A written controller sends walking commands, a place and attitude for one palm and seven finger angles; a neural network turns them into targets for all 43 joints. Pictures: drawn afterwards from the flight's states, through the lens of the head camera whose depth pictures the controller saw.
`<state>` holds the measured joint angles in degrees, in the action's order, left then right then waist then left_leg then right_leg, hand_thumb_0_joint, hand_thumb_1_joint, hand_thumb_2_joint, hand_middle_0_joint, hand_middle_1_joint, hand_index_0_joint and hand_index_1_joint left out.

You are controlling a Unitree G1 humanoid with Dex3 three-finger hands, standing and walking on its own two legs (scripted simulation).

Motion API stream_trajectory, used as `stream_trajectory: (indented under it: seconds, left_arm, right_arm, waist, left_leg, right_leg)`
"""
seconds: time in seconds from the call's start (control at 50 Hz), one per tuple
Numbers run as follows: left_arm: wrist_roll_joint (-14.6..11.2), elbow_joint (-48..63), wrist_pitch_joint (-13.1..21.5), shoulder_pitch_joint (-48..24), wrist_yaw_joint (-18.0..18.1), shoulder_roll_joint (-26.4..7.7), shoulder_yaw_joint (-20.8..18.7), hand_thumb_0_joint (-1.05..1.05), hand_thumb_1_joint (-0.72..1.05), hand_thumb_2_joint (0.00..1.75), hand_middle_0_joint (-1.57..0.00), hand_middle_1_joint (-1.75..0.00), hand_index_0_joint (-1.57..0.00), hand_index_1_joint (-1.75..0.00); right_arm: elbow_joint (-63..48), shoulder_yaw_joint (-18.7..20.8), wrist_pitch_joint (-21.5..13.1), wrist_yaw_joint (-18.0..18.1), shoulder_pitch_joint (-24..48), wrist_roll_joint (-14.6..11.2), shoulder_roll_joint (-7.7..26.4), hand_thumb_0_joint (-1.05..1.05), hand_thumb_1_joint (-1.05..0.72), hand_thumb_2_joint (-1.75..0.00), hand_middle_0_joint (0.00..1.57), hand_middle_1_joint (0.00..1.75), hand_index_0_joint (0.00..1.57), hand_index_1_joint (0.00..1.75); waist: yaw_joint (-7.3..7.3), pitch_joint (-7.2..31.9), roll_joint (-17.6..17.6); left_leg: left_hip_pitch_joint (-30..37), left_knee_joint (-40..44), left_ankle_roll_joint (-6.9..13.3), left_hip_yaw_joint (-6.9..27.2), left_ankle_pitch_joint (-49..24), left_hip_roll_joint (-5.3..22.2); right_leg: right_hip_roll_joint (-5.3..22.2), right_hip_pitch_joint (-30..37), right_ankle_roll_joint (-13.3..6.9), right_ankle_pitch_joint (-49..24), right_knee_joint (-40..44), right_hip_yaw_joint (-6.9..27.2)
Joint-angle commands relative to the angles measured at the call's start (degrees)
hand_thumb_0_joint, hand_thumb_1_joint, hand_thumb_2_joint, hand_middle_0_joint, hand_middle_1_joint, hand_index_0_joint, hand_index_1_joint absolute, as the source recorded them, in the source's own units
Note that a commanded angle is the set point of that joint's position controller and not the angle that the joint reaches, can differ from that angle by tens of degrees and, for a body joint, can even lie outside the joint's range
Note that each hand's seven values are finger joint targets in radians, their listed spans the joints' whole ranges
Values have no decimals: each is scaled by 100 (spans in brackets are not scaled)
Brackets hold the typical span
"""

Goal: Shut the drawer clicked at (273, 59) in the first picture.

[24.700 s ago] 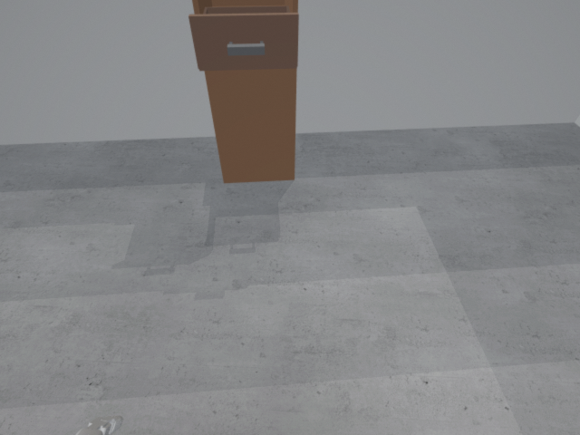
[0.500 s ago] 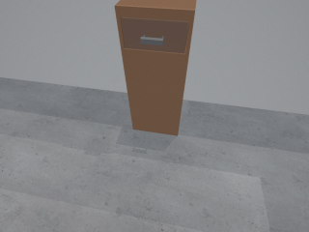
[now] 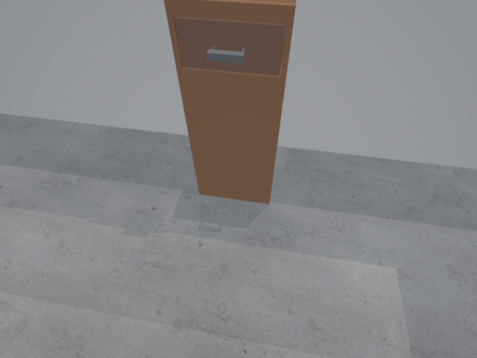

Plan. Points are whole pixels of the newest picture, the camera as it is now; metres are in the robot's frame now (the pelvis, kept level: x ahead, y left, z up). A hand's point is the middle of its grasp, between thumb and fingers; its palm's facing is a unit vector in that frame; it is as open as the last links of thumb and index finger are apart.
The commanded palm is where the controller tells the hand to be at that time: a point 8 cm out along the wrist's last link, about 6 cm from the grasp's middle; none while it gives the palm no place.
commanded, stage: look to check the result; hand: left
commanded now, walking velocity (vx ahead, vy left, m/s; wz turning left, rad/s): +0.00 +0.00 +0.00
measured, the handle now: (227, 53) +0.94 +0.08 +0.04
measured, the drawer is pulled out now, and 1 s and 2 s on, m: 0.00 0.00 0.00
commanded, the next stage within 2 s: stand and wait in 0.32 s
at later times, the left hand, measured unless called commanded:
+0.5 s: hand out of the picture +0.03 +0.17 -0.17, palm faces +0.02 -0.98 -0.20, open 7.4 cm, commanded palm none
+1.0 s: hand out of the picture +0.05 +0.17 -0.17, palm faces +0.01 -0.98 -0.21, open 7.4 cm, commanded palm none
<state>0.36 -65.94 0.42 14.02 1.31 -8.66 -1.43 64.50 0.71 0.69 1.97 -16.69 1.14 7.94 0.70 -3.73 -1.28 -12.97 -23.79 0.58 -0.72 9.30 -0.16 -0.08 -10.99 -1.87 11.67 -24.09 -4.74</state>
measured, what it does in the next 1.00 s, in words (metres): stands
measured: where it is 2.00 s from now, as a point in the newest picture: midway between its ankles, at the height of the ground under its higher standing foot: outside the picture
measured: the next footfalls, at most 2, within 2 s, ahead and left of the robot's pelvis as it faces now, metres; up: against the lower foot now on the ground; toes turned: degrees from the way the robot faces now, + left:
none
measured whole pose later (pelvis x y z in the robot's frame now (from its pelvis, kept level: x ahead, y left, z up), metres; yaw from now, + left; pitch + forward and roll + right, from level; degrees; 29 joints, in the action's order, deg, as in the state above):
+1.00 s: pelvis +0.03 -0.01 +0.00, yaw -1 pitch -2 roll +0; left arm 0.2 -66.3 1.0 12.9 1.4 -9.2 -1.1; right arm 65.6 0.4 0.4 2.2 -13.9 1.0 9.2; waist 0.6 -3.5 -1.1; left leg -8.9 -21.7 -0.4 -1.4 11.0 1.0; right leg -1.4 -6.9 -2.5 12.6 -21.1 -4.0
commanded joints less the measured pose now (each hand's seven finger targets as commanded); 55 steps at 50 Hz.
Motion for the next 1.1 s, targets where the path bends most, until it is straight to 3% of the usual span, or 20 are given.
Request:
stream_trajectory:
  seconds: [0.0,0.18,0.26,0.66,1.08]
  left_arm:
    - [18,151,61,294,80,-628,-85,0,90,90,-20,-30,-20,-30]
    - [21,115,65,301,95,-648,-70,0,90,90,-20,-30,-20,-30]
    - [16,115,52,252,88,-616,-63,0,90,90,-20,-30,-20,-30]
    - [7,123,94,228,87,-691,-82,0,90,90,-20,-30,-20,-30]
    - [17,166,114,152,75,-853,-102,0,90,90,-20,-30,-20,-30]
  right_arm:
    - [-124,88,-74,18,-300,-8,522,0,-90,-90,20,30,20,30]
    - [-75,79,-66,26,-181,-24,559,0,-90,-90,20,30,20,30]
    - [-52,61,-48,23,-182,-7,519,0,-90,-90,20,30,20,30]
    - [-31,68,-100,51,-94,-17,643,0,-90,-90,20,30,20,30]
    - [-49,94,-101,42,24,-26,792,0,-90,-90,20,30,20,30]
  waist:
    - [-18,62,72]
    - [-30,0,109]
    - [-12,-177,49]
    - [-27,105,76]
    - [-26,17,64]
  left_leg:
    - [181,397,114,467,-234,552]
    - [299,382,90,415,-370,572]
    - [200,441,66,407,-119,550]
    - [465,443,66,375,-565,620]
    - [502,504,54,356,-458,630]
  right_leg:
    - [637,-154,-156,119,663,692]
    - [638,-103,-131,-116,703,690]
    - [628,-174,-133,229,820,737]
    - [637,158,-127,-590,733,719]
    - [618,124,-120,-504,832,790]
